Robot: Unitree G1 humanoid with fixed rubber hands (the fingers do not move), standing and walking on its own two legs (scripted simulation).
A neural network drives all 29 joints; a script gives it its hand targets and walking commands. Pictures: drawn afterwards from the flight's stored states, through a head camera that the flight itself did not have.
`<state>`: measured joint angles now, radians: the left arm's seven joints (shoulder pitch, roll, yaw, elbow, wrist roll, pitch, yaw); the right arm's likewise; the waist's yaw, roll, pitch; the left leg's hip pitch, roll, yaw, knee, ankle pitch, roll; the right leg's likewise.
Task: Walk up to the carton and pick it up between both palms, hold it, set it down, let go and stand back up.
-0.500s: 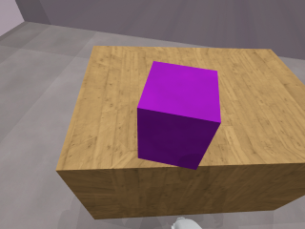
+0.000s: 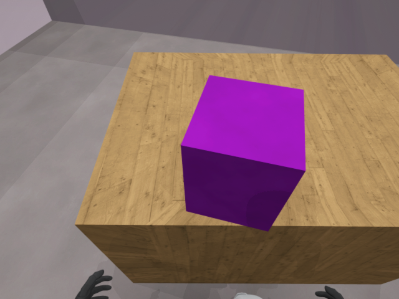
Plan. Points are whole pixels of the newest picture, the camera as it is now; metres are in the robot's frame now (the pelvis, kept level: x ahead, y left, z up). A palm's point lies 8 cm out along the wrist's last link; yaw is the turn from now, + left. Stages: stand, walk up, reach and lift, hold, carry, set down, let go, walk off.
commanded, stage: walk up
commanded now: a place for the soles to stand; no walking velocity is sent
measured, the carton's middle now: (239, 155) +0.41 -0.07 +0.04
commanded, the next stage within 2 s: none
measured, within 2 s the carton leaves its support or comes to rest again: neither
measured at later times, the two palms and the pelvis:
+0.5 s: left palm out of the picture +0.06 +0.21 -0.09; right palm out of the picture +0.05 -0.29 -0.10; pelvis -0.03 -0.03 +0.01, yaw +1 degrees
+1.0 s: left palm out of the picture +0.06 +0.24 -0.10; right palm out of the picture +0.08 -0.29 -0.09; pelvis +0.00 -0.03 +0.01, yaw +1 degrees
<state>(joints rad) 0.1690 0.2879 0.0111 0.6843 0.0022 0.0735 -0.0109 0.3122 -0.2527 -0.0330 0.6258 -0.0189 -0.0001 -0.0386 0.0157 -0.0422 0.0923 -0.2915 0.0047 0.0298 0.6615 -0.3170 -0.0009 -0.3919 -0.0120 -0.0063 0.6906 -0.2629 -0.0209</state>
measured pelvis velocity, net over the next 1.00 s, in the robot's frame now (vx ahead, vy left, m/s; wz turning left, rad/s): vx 0.00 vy -0.03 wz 0.01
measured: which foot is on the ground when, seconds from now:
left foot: down 0.00-1.00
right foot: up 0.00-0.22, down 0.24-1.00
